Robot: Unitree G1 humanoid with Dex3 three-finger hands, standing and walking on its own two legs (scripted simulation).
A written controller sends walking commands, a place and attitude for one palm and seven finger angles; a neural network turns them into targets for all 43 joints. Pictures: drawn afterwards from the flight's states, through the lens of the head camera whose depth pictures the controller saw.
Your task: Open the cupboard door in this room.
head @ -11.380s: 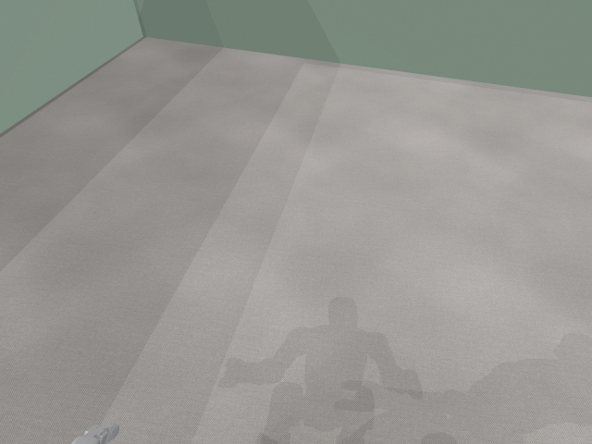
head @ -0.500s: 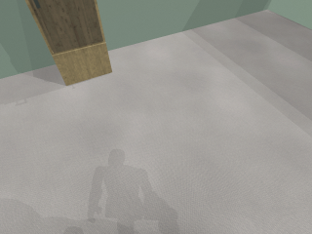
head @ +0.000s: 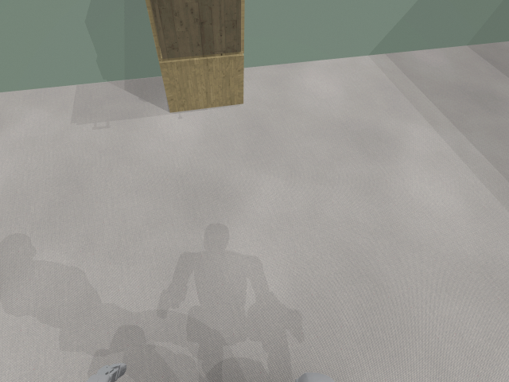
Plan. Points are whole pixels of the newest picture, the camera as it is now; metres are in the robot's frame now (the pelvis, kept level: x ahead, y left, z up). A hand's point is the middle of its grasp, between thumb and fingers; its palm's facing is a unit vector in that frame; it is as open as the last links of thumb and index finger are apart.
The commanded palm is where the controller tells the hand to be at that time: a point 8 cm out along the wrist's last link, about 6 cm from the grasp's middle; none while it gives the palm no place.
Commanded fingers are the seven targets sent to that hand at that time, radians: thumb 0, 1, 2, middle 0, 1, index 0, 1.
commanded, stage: turn or walk to find it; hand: left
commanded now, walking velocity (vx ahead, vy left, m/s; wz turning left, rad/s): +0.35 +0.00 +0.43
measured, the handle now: out of the picture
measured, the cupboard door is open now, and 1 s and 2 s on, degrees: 0 0 0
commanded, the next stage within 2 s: stand and wait in 0.24 s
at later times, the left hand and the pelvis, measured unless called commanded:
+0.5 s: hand out of the picture -0.03 +0.10 -0.16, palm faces +0.25 -0.94 -0.22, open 7.4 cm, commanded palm none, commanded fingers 0.00 0.90 0.90 -0.20 -0.30 -0.20 -0.30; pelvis +0.06 -0.04 +0.00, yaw +12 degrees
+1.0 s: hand out of the picture +0.11 +0.16 -0.17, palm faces +0.30 -0.91 -0.28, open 7.3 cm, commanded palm none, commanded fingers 0.00 0.90 0.90 -0.20 -0.30 -0.20 -0.30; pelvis +0.10 -0.05 -0.01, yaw +16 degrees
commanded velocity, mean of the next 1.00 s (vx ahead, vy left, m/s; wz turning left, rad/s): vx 0.07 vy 0.00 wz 0.18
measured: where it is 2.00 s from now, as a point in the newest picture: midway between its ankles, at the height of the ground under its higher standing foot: outside the picture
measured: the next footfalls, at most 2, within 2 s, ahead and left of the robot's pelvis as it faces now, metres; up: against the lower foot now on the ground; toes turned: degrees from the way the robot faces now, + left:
right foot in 0.16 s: +0.04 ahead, -0.15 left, +0.00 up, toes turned +1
left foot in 0.58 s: +0.11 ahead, +0.10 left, +0.00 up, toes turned +17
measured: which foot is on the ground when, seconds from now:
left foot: down 0.00-0.16, up 0.18-0.56, down 0.58-0.96, up 0.98-1.00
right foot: up 0.00-0.14, down 0.16-0.62, up 0.64-0.92, down 0.94-1.00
